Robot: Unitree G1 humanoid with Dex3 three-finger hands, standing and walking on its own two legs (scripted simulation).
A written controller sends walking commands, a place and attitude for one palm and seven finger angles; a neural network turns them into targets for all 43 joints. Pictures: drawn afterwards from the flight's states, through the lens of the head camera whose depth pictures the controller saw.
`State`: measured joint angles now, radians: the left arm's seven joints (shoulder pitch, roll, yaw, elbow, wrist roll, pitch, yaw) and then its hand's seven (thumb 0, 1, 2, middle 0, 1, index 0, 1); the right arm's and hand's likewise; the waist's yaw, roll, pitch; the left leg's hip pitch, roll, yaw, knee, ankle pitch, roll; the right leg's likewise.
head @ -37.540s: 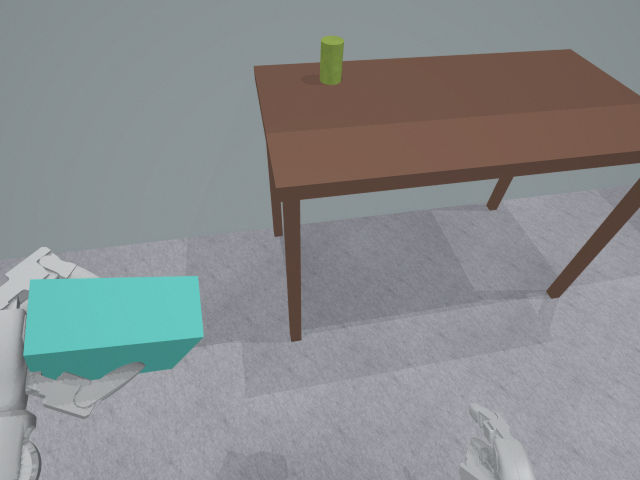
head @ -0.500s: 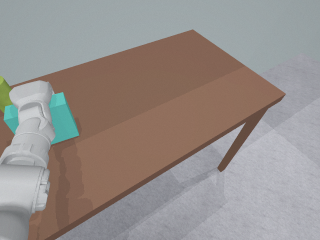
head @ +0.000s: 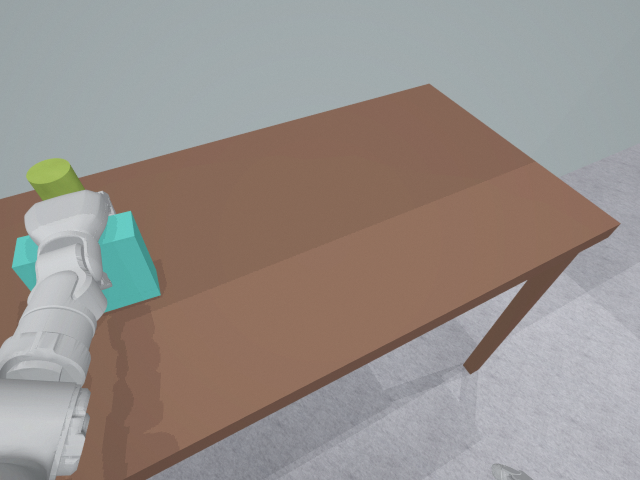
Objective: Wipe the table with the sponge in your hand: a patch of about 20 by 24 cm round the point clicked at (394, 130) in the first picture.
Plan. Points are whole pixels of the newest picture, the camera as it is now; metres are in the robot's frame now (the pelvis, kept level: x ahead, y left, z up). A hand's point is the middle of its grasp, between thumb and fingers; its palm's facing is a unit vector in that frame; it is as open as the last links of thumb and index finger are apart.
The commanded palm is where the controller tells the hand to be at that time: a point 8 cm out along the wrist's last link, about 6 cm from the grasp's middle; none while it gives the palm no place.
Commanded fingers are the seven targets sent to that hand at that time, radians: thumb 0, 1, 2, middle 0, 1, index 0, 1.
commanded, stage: slide back across to the first lane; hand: left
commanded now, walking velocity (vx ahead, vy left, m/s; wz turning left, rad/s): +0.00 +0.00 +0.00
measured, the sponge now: (100, 278) +0.38 +0.34 +0.00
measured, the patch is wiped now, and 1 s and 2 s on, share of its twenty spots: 0.95 1.00 1.00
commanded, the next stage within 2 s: wipe back along the first lane in 0.02 s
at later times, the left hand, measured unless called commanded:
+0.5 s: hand (80, 271) +0.36 +0.33 +0.06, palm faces -0.08 -0.06 -1.00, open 10.1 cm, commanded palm +0.32 +0.32 +0.10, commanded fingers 0.00 0.10 1.30 -1.20 -1.60 -1.20 -1.60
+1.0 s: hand (81, 300) +0.31 +0.31 +0.06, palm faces -0.03 -0.06 -1.00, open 10.1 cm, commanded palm +0.27 +0.29 +0.10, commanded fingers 0.00 0.10 1.30 -1.20 -1.60 -1.20 -1.60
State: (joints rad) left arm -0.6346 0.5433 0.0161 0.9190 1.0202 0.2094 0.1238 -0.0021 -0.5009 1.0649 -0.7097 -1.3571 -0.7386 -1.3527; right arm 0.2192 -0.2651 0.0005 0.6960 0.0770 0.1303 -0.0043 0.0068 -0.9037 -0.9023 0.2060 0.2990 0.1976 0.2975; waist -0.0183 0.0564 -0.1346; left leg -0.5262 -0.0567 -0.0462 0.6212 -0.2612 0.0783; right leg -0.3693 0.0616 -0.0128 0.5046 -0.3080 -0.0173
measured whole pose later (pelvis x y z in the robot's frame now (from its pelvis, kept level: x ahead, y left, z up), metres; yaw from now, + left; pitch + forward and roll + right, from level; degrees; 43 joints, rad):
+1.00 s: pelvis +0.00 -0.01 +0.01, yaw +0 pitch +5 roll -2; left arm -0.25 0.48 -0.03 0.49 0.96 0.29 0.13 -0.02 -0.46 1.05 -0.66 -1.39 -0.68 -1.41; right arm 0.13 -0.27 0.01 0.66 0.09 0.17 0.00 0.01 -0.90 -0.90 0.20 0.30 0.20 0.30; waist 0.04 0.08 -0.11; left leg -0.39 -0.06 -0.05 0.56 -0.24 0.07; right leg -0.24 0.06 -0.01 0.45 -0.29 -0.03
